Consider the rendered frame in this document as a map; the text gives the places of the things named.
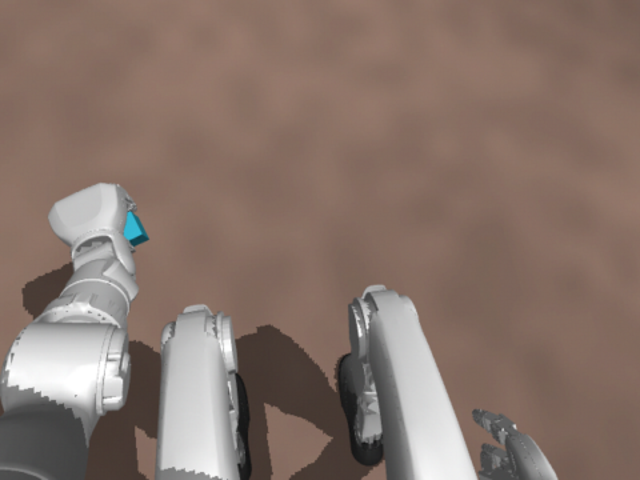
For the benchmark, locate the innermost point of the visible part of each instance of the left robot foot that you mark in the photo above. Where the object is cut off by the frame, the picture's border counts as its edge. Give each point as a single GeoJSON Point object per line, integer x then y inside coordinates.
{"type": "Point", "coordinates": [244, 467]}

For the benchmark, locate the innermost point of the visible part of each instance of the small box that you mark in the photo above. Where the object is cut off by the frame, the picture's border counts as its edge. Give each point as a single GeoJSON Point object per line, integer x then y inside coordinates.
{"type": "Point", "coordinates": [134, 230]}

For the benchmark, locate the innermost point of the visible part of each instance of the right robot foot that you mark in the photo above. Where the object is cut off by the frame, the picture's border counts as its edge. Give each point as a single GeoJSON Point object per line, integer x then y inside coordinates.
{"type": "Point", "coordinates": [366, 454]}

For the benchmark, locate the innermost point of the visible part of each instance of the right robot hand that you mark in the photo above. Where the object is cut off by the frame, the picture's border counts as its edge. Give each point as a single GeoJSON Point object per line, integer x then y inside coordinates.
{"type": "Point", "coordinates": [522, 460]}

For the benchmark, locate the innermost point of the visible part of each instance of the left robot arm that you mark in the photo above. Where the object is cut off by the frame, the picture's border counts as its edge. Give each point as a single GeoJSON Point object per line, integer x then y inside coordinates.
{"type": "Point", "coordinates": [69, 366]}

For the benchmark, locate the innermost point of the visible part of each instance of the left robot hand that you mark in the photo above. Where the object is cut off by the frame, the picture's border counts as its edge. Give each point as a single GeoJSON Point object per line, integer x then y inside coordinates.
{"type": "Point", "coordinates": [99, 207]}

